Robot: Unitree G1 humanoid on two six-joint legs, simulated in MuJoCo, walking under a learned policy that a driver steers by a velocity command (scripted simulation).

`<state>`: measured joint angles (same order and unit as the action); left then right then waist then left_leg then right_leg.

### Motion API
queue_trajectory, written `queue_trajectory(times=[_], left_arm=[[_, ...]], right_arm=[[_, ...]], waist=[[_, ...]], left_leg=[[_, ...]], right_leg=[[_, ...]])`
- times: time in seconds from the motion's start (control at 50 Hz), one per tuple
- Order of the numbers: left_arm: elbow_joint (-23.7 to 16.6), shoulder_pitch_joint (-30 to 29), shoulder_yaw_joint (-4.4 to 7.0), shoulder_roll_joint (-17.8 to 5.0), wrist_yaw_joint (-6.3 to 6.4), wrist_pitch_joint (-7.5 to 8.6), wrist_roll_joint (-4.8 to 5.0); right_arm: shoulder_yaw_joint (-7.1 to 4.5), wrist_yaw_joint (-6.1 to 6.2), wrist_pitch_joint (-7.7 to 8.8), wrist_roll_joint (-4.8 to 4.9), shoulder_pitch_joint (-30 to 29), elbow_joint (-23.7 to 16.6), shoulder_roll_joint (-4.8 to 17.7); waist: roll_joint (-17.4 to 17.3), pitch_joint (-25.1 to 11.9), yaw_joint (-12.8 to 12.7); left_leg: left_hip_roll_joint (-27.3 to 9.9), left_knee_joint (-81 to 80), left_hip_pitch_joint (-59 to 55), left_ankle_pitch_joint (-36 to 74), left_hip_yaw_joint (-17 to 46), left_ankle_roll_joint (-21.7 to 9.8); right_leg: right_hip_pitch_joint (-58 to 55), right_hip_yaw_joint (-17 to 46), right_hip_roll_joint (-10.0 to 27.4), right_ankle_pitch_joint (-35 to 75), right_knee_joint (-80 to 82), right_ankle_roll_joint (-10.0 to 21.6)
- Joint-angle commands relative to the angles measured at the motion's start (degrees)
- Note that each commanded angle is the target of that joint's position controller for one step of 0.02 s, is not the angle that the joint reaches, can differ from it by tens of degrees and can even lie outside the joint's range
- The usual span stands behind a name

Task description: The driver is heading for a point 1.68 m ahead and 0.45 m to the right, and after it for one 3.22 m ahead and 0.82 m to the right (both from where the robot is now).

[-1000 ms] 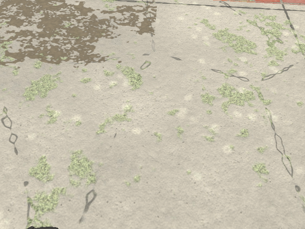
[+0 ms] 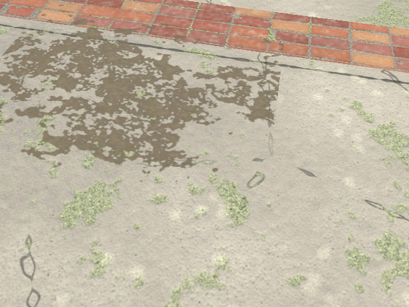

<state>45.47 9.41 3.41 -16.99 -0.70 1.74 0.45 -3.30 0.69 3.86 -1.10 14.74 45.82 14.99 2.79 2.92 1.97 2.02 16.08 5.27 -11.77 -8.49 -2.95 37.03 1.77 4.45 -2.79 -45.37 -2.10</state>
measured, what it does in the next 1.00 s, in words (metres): walks ahead, turning right: right foot, then left foot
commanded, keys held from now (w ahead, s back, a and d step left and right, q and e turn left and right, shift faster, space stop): e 0.70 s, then no key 0.30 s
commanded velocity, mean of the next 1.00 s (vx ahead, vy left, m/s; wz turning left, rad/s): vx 0.05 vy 0.00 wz -0.47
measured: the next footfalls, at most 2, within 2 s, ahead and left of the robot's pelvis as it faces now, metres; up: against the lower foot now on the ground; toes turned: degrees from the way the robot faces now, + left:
right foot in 0.16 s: +0.20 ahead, -0.12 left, +0.00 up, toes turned -6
left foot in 0.58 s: +0.23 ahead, +0.10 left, +0.00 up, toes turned -28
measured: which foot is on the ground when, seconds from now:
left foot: down 0.00-0.16, up 0.18-0.56, down 0.58-1.00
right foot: up 0.00-0.14, down 0.16-0.58, up 0.60-0.96, down 0.98-1.00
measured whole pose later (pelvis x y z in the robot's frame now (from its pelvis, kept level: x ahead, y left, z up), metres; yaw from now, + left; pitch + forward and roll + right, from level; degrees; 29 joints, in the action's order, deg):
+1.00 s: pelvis +0.12 +0.00 -0.01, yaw -30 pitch +1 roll +0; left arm 36.8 9.3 3.2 -15.5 0.8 -3.4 0.1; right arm -2.9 0.6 -0.3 0.0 10.4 44.6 16.0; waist -0.9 2.4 2.0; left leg -3.9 30.8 15.3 -16.1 -2.5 1.6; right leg 12.8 1.5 -0.6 -14.6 -27.2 -0.3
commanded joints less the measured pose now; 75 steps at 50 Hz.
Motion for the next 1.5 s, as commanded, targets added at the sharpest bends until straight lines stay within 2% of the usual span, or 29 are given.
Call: queue_trajectory(times=[0.02,0.1,0.14,0.16,0.18,0.2,0.22,0.24,0.28,0.34,0.5,0.56,0.58,0.6,0.62,0.64,0.66,0.7,0.8,0.88,0.94,0.96,0.98,1.0,1.02,1.04,1.12,1.26,1.5], left_arm=[[-4.67,-0.57,0.42,-2.27,-1.34,0.12,-0.18],[-7.13,-0.51,1.62,-4.56,-2.66,-0.43,-0.47],[-5.75,7.03,3.29,-7.35,-2.28,-0.02,-0.56],[-6.16,10.74,4.98,-13.34,-0.88,-0.05,-0.77],[-7.61,9.72,5.05,-16.96,-0.11,-0.28,-1.46],[-8.84,9.48,4.16,-13.37,-0.42,-0.33,-1.37],[-9.99,5.26,3.74,-11.20,-0.49,-0.26,-0.79],[-10.19,2.33,3.28,-9.16,-0.15,-0.55,0.33],[-11.03,-0.87,2.70,-7.74,0.80,-1.56,0.24],[-11.84,-0.67,3.38,-9.14,1.78,-2.20,-0.74],[-12.99,-0.91,3.93,-9.80,2.59,-3.77,-0.22],[-13.49,-2.06,3.73,-9.24,2.74,-4.49,0.59],[-13.45,-0.70,3.31,-7.83,2.85,-4.61,0.75],[-13.92,1.34,2.58,-4.81,2.67,-4.54,0.49],[-15.46,0.27,3.56,-7.67,2.46,-3.70,0.41],[-13.99,1.96,4.75,-11.36,2.29,-3.41,-0.12],[-12.26,3.35,5.21,-11.69,2.24,-3.76,0.25],[-10.83,4.79,4.61,-8.74,2.53,-4.94,0.19],[-13.68,-1.28,2.54,-4.37,2.27,-4.64,0.53],[-13.92,-1.64,1.64,-3.79,1.63,-4.55,0.19],[-11.50,2.62,1.72,-3.69,1.20,-4.48,0.10],[-11.26,2.98,1.81,-4.64,1.25,-4.45,-0.16],[-11.68,3.86,2.16,-7.49,1.71,-4.49,-0.46],[-12.56,0.38,2.32,-10.31,2.12,-4.76,-1.23],[-12.56,-1.15,1.25,-5.71,1.58,-4.13,-1.78],[-12.17,-2.84,0.63,-4.02,1.13,-3.46,-2.05],[-10.34,-1.63,0.23,-4.06,0.88,-2.15,-1.80],[-8.13,-1.44,0.01,-3.57,1.18,-2.20,-1.44],[-1.58,0.17,0.19,-3.24,1.58,-1.96,-1.02]], right_arm=[[-2.37,1.21,-0.18,0.68,-3.66,-3.31,9.74],[-3.14,1.89,-2.22,2.33,-4.81,-2.74,10.96],[-2.95,2.31,-3.04,2.60,-4.49,-2.82,9.91],[-2.34,2.10,-2.75,0.80,-2.03,-3.63,8.73],[-0.83,1.23,-2.41,-1.74,1.79,-5.03,4.37],[-1.08,0.29,-2.13,-0.02,0.85,-4.28,7.11],[-1.53,0.06,-2.29,1.85,-3.06,-5.17,8.71],[-1.66,0.58,-2.69,1.56,-5.08,-4.98,8.44],[-2.06,1.53,-3.81,0.64,-6.37,-5.13,8.71],[-1.56,1.73,-3.94,0.79,-4.90,-4.72,6.41],[-1.64,0.88,-3.06,1.35,-7.32,-5.43,6.80],[-2.17,0.06,-2.02,1.54,-3.53,-4.39,7.12],[-2.94,0.13,-1.95,1.00,-1.81,-4.04,9.43],[-3.91,0.51,-2.42,-0.28,-2.50,-4.73,14.39],[-4.15,0.33,-2.61,-2.22,-3.72,-5.04,15.19],[-3.21,0.63,-2.38,-1.87,-7.27,-6.98,11.75],[-2.61,0.96,-2.41,-0.93,-9.78,-7.58,9.22],[-2.00,1.43,-2.70,0.65,-10.59,-8.00,7.69],[-2.23,1.71,-3.83,0.33,-4.73,-6.51,9.17],[-2.79,0.74,-4.18,1.20,-5.38,-6.07,11.38],[-2.25,0.34,-4.30,2.55,-5.90,-4.99,10.80],[-1.75,0.23,-3.93,2.77,-3.32,-3.68,9.51],[-0.82,-0.19,-3.23,1.07,-1.60,-3.52,7.15],[0.34,-0.84,-2.27,-0.89,0.13,-4.14,3.74],[0.19,-0.36,-2.34,-0.73,-4.21,-4.44,5.52],[-0.10,-0.25,-2.50,-0.23,-5.78,-4.41,6.85],[-0.26,0.07,-3.16,0.00,-5.15,-2.46,8.32],[-0.07,0.48,-2.98,0.27,-3.61,1.59,7.47],[-0.12,1.50,-3.21,0.66,-3.15,7.01,7.62]], waist=[[-6.81,-4.25,-1.08],[-7.20,-4.26,-2.14],[-4.07,-8.14,-5.63],[5.78,-12.45,-6.33],[15.03,-17.68,-1.95],[8.00,-25.60,-4.85],[4.00,-19.67,-4.60],[-0.51,-14.33,-3.58],[0.27,-9.71,-1.50],[3.34,-10.44,-0.99],[6.67,-9.92,-2.94],[6.84,-9.47,-0.64],[4.08,-9.68,-0.54],[-9.43,-9.02,-2.87],[-20.58,-6.41,-2.90],[-15.00,-5.88,-3.58],[-11.46,-5.29,-4.44],[-10.05,-4.34,-3.86],[-12.48,-5.92,0.19],[-14.73,-7.03,0.62],[-13.27,-6.42,-1.87],[-11.42,-6.38,-1.93],[-4.37,-9.68,-0.79],[8.42,-9.77,2.59],[7.45,-9.65,-0.60],[5.70,-7.75,-0.22],[3.56,-3.95,-0.86],[-0.90,-3.13,-0.82],[-2.08,-3.21,-0.67]], left_leg=[[-15.97,-1.85,0.46,34.81,1.74,-7.53],[-18.22,6.94,-3.80,37.05,1.95,-5.81],[-13.59,21.79,-1.61,38.19,-0.67,-2.09],[-8.37,37.38,8.63,20.73,-2.13,2.51],[2.73,56.02,26.98,-28.86,2.42,6.80],[1.56,61.59,29.03,-28.62,14.27,6.20],[-0.48,61.15,32.28,-24.03,14.57,5.34],[-2.48,57.22,33.29,-19.77,14.13,5.24],[-3.55,49.41,28.41,-14.54,13.67,5.64],[-1.49,40.23,23.92,-11.79,12.68,6.95],[-0.01,24.33,17.91,-7.48,14.08,6.96],[0.12,9.91,10.10,-1.18,12.57,4.72],[-4.84,5.16,4.54,1.33,15.62,2.78],[-17.69,1.26,0.21,3.56,28.49,-2.94],[-24.98,-1.39,5.12,9.92,39.59,-11.16],[-24.42,-0.34,6.01,11.62,36.07,-11.85],[-20.54,1.12,6.25,11.81,29.50,-9.06],[-16.91,2.58,4.03,13.59,22.68,-7.00],[-15.92,3.64,-2.49,20.19,17.75,-9.39],[-16.95,4.61,0.32,23.03,16.49,-9.93],[-15.85,7.90,2.84,22.28,15.70,-7.99],[-14.66,8.85,5.89,18.65,14.87,-4.92],[-11.52,13.66,11.04,9.23,11.82,-0.18],[-6.31,16.05,16.47,-7.44,6.61,4.48],[-6.29,15.13,12.68,-10.38,8.21,6.17],[-6.25,13.39,11.02,-5.65,8.21,6.38],[-6.42,9.97,7.13,4.09,8.60,6.21],[-6.44,7.83,4.93,5.27,8.46,6.47],[-6.49,7.09,3.19,5.93,7.93,6.23]], right_leg=[[-7.34,-1.18,-0.14,4.17,6.03,0.72],[-8.07,-3.23,-1.69,-5.39,9.67,3.81],[-19.68,-5.02,-5.75,1.89,17.83,6.99],[-31.93,8.08,2.62,29.68,19.01,11.40],[-45.72,29.41,15.70,49.59,17.13,23.78],[-46.74,32.53,16.46,36.48,20.62,26.48],[-41.89,27.48,13.94,25.67,22.44,23.84],[-36.23,23.30,10.87,16.20,23.96,20.13],[-25.44,19.50,6.90,6.94,26.63,16.87],[-22.48,17.85,4.51,7.56,27.03,16.24],[-21.20,24.59,2.85,-8.75,26.60,13.77],[-20.30,25.87,0.83,-7.27,23.13,11.35],[-16.61,23.66,-1.86,-11.91,19.37,8.75],[-7.87,14.04,-8.91,-24.41,6.94,5.15],[-1.37,7.07,-12.78,-32.96,-6.09,2.49],[-1.73,8.64,-9.47,-29.81,-15.34,0.99],[-1.93,7.80,-9.11,-26.19,-18.91,0.14],[0.20,6.49,-8.41,-21.58,-24.83,-1.94],[-2.50,2.88,-6.61,-21.00,-12.39,-3.97],[-14.27,-1.34,-5.22,-22.33,2.59,-2.88],[-24.15,-3.60,-6.21,-9.24,21.87,0.09],[-29.90,-1.72,-5.34,-2.62,28.00,1.91],[-38.50,6.68,1.68,9.89,26.51,3.95],[-38.30,13.96,9.80,20.21,22.81,9.84],[-31.59,14.39,10.35,11.89,23.91,13.69],[-30.00,12.25,7.13,5.01,24.50,12.04],[-26.02,8.74,1.76,-2.11,24.45,6.54],[-26.00,7.32,0.14,-1.60,23.88,6.17],[-26.31,4.72,-1.81,0.26,23.47,5.20]])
